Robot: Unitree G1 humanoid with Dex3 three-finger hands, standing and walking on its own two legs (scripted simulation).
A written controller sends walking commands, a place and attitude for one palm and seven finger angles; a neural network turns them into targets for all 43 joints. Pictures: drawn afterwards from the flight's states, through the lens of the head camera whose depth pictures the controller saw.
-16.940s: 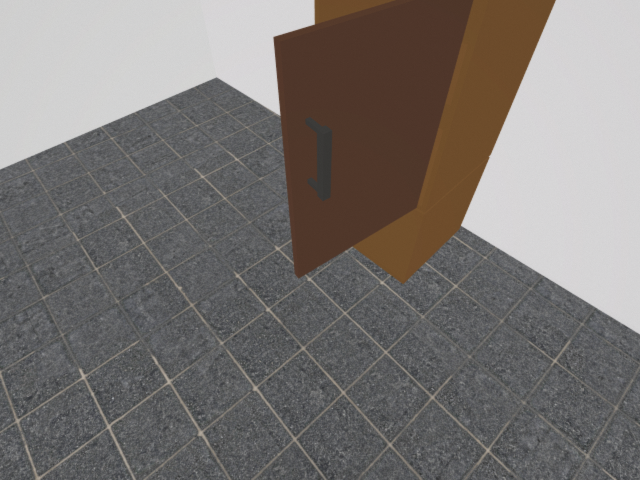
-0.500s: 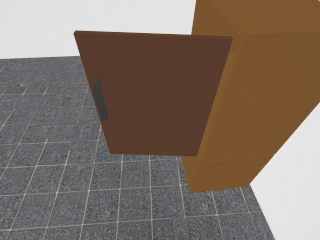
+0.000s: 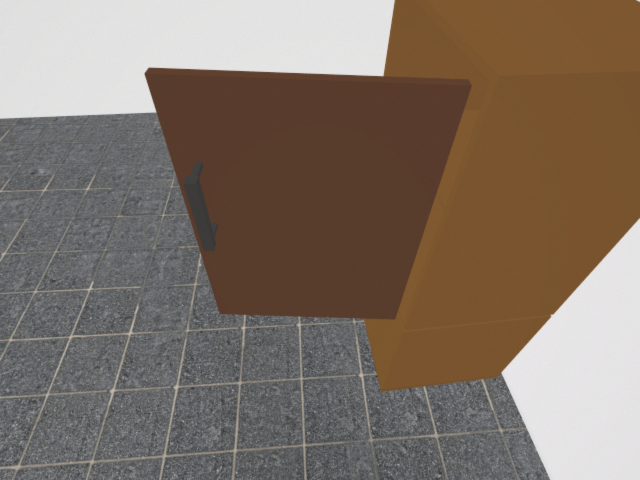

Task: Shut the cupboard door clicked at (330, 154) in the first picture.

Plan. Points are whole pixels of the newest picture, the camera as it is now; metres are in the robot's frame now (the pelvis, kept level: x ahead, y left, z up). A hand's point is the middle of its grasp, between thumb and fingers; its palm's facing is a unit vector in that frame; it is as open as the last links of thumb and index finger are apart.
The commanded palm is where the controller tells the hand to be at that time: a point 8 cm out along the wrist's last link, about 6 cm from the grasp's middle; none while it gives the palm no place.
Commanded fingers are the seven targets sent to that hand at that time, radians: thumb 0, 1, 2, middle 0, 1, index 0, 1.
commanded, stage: shuffle to correct the standing spot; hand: left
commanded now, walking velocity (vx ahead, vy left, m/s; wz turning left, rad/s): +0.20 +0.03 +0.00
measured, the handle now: (203, 208) +0.51 +0.23 +0.03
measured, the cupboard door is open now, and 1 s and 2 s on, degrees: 81 81 81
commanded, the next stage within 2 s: come to a stop and stand still in 0.20 s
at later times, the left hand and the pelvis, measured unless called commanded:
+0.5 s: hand out of the picture +0.04 +0.17 -0.19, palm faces +0.06 -0.99 -0.14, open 7.4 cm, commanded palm none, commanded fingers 0.00 0.90 0.90 -0.20 -0.30 -0.20 -0.30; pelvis +0.06 +0.02 -0.01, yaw +0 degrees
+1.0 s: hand out of the picture +0.09 +0.21 -0.18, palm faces +0.01 -0.98 -0.22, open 7.4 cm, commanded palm none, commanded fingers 0.00 0.90 0.90 -0.20 -0.30 -0.20 -0.30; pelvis +0.04 +0.03 -0.01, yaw +0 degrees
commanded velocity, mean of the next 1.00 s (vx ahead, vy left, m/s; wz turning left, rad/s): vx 0.01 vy -0.01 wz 0.00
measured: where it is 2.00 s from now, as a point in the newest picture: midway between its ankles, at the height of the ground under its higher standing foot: outside the picture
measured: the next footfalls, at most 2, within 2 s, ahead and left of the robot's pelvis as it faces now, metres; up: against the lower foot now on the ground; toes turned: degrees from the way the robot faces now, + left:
none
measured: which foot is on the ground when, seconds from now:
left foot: down 0.00-1.00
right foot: down 0.00-1.00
